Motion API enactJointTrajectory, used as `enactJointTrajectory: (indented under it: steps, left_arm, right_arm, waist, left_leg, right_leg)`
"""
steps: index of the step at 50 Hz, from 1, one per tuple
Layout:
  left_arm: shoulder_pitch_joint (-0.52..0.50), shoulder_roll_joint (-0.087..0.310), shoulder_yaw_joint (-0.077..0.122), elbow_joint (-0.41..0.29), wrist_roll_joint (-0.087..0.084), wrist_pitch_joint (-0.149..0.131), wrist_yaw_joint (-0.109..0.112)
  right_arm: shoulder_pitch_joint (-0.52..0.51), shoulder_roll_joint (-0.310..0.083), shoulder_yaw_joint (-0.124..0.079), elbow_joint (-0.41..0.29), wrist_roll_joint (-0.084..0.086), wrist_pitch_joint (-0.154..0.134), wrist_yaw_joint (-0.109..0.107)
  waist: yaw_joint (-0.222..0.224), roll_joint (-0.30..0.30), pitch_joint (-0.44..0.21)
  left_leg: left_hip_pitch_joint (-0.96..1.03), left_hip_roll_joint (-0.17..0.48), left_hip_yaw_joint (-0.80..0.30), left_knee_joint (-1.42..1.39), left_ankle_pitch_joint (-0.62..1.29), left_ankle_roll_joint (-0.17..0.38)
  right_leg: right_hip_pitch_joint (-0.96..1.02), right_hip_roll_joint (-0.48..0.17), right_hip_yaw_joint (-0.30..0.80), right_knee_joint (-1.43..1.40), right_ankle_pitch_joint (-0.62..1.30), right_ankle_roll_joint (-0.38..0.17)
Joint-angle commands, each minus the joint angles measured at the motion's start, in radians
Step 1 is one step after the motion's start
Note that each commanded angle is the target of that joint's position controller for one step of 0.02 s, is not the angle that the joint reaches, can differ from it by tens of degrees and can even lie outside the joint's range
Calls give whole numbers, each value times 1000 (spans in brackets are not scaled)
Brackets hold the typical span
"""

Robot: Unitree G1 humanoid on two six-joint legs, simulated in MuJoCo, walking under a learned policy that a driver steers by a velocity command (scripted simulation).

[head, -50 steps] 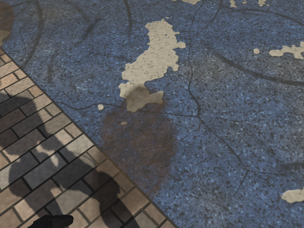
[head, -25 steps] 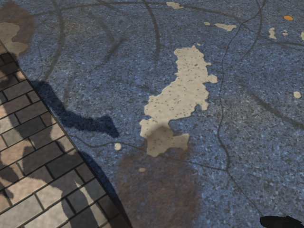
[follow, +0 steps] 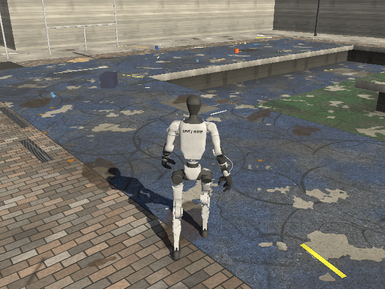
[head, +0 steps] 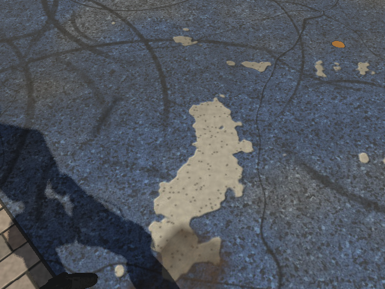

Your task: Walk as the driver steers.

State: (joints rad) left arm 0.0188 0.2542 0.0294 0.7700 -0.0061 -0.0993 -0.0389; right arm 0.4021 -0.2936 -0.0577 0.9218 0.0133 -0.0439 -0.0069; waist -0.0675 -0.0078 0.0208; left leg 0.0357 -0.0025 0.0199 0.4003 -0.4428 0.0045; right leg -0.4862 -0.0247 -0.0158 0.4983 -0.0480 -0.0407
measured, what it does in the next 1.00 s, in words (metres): walks ahead, turning left: left foot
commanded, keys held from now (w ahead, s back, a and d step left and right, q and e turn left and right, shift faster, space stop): w+q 1.00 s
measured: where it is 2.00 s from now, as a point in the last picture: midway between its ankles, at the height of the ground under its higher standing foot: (60, 178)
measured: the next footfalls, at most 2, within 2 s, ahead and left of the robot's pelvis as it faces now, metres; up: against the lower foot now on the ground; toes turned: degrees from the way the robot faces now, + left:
left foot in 0.54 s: +0.42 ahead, +0.16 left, +0.00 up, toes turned +20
right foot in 1.02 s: +0.76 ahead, +0.10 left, +0.00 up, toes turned +38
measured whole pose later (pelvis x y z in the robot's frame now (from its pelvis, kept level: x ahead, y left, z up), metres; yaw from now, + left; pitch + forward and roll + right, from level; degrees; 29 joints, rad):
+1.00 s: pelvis +0.54 +0.11 +0.01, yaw +33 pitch +2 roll +0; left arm 0.00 0.28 0.04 0.73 -0.01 -0.11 -0.03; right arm 0.38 -0.29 -0.09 0.74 0.02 -0.03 -0.02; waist -0.09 -0.04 0.01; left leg -0.07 -0.11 -0.21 0.44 -0.40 0.06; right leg -0.50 0.00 0.08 0.47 -0.01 0.03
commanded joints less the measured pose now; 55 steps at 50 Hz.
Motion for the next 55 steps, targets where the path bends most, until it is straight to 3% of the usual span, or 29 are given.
enactJointTrajectory:
  steps: [1,2,3,4,5,7,11,16,21,24,26,27,28,29,30,31,32,33,34,37,42,47,49,50,51,52,53,54,55]
  left_arm:
    - [416,315,99,59,10,2,15]
    - [397,206,71,43,3,0,15]
    - [327,166,58,37,2,-3,19]
    - [253,146,51,30,6,-7,19]
    - [206,117,45,31,10,-11,19]
    - [166,91,42,40,22,-22,19]
    - [170,126,56,72,23,-32,30]
    - [195,161,64,90,19,-14,49]
    - [276,195,77,121,-2,23,55]
    - [250,230,89,113,-14,45,61]
    - [216,247,93,101,-23,59,66]
    - [212,227,84,90,-14,55,68]
    - [286,71,40,41,29,35,55]
    - [246,103,33,15,1,-12,40]
    - [135,167,50,-16,-39,-40,28]
    - [115,160,45,-24,-39,-54,28]
    - [120,157,49,-9,-15,-57,36]
    - [139,173,59,-1,0,-46,38]
    - [154,174,62,0,5,-32,36]
    - [124,129,54,-20,23,-3,40]
    - [-55,88,34,-78,13,-5,32]
    - [-111,134,46,-116,-1,-24,15]
    - [-66,157,57,-109,-4,-36,11]
    - [7,168,67,-89,-2,-42,14]
    - [115,200,83,-68,10,-48,20]
    - [274,257,96,-54,20,-46,29]
    - [334,313,110,-16,25,-31,20]
    - [293,205,87,-40,2,-26,15]
    - [252,150,72,-51,-1,-18,21]
  right_arm:
    - [114,29,25,-88,-5,-26,2]
    - [47,-91,-2,-74,20,-40,2]
    - [-40,-140,-20,-104,39,-46,2]
    - [-80,-131,-21,-111,35,-46,-4]
    - [-93,-119,-26,-112,22,-40,-8]
    - [-53,-79,-29,-101,24,-15,-5]
    - [-108,-46,-28,-138,15,16,-4]
    - [-243,-20,-16,-188,9,4,24]
    - [-381,-12,-7,-268,9,4,55]
    - [-340,-52,-27,-291,10,11,66]
    - [-137,-121,-68,-251,14,18,59]
    - [32,-189,-104,-207,15,25,41]
    - [29,-298,-122,-198,20,26,24]
    - [35,-263,-102,-243,7,4,34]
    - [7,-192,-82,-237,-1,-12,39]
    - [-44,-159,-73,-240,3,-22,39]
    - [-116,-130,-64,-251,4,-26,38]
    - [-159,-100,-53,-267,-4,-29,34]
    - [-173,-97,-49,-276,-9,-28,31]
    - [-143,-137,-59,-271,0,-31,12]
    - [-79,-155,-65,-254,5,-17,-10]
    - [-25,-142,-64,-229,12,-5,-14]
    - [-38,-144,-66,-232,10,3,-19]
    - [-55,-130,-61,-238,9,6,-19]
    - [-63,-91,-46,-249,4,5,-16]
    - [-47,-35,-24,-269,-15,3,-14]
    - [96,-4,-14,-297,24,-5,-13]
    - [75,-117,-32,-263,33,-3,-18]
    - [-35,-162,-45,-275,23,2,-16]
  waist:
    - [141,-313,-397]
    - [187,-188,-336]
    - [176,-145,-197]
    - [143,-82,-128]
    - [118,-75,-75]
    - [75,-104,-51]
    - [62,-56,9]
    - [105,-29,46]
    - [148,-16,86]
    - [90,-65,26]
    - [-35,-73,-87]
    - [-117,-10,-172]
    - [-9,261,-214]
    - [-29,200,-382]
    - [-59,119,-267]
    - [-22,62,-167]
    - [26,5,-107]
    - [58,18,-88]
    - [78,29,-80]
    - [83,24,-51]
    - [14,81,-10]
    - [-1,108,-11]
    - [28,141,-19]
    - [69,150,-43]
    - [122,130,-126]
    - [173,-2,-275]
    - [95,-370,-354]
    - [119,-220,-258]
    - [145,-128,-141]
  left_leg:
    - [-642,-57,-48,756,-117,27]
    - [-733,-10,-173,866,-141,35]
    - [-784,35,-159,877,-45,46]
    - [-749,83,-138,845,46,42]
    - [-717,111,-139,798,109,36]
    - [-625,142,-141,761,172,28]
    - [-700,154,-141,671,286,7]
    - [-703,136,-65,393,489,6]
    - [-754,110,9,256,433,42]
    - [-627,34,81,241,299,94]
    - [-349,-45,112,195,274,151]
    - [-56,-30,21,137,309,195]
    - [260,220,-472,84,232,341]
    - [375,349,-882,-88,83,460]
    - [317,323,-757,-126,131,395]
    - [180,279,-611,-120,213,353]
    - [38,234,-508,-122,324,318]
    - [-54,204,-440,-137,422,301]
    - [-112,188,-416,-157,467,298]
    - [-215,158,-335,-185,565,300]
    - [-290,81,-267,-172,415,221]
    - [-187,129,-387,-72,333,197]
    - [-153,146,-438,-10,367,185]
    - [-160,124,-438,44,405,168]
    - [-204,71,-396,190,435,136]
    - [-346,-3,-298,480,242,93]
    - [-704,-107,-203,769,-177,37]
    - [-813,-20,-229,888,-126,23]
    - [-833,11,-199,905,-30,18]
  right_leg:
    - [898,-392,646,-108,-230,-249]
    - [832,-368,671,-182,-359,-210]
    - [707,-344,519,-206,-335,-166]
    - [578,-311,412,-235,-237,-147]
    - [481,-280,325,-269,-161,-138]
    - [381,-238,198,-326,-69,-127]
    - [348,-235,45,-375,71,-144]
    - [398,-210,-103,-391,127,-123]
    - [572,-263,-164,-328,245,-111]
    - [629,-271,-206,-171,647,-80]
    - [570,-241,-232,126,794,-48]
    - [378,-198,-235,397,583,-5]
    - [-73,-14,-201,753,-344,57]
    - [-239,80,63,929,-569,60]
    - [-337,17,117,920,-478,33]
    - [-322,-29,111,832,-387,13]
    - [-257,-65,108,737,-331,17]
    - [-185,-88,113,674,-293,25]
    - [-138,-93,112,639,-272,36]
    - [-118,-80,80,492,-194,89]
    - [-46,-9,64,123,115,111]
    - [-7,18,102,-7,88,82]
    - [47,22,99,-25,-5,55]
    - [142,29,80,-62,-9,33]
    - [328,-21,109,-63,-10,-7]
    - [596,-201,292,-46,-70,-67]
    - [849,-393,780,-166,-329,-220]
    - [791,-384,790,-206,-522,-194]
    - [671,-342,616,-214,-473,-150]
Keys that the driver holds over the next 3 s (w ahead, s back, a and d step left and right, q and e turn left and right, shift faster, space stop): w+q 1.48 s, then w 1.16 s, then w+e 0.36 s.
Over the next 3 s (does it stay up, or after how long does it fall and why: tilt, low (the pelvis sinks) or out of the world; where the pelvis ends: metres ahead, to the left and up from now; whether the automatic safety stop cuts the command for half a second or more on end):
stays up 1.19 0.98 0.02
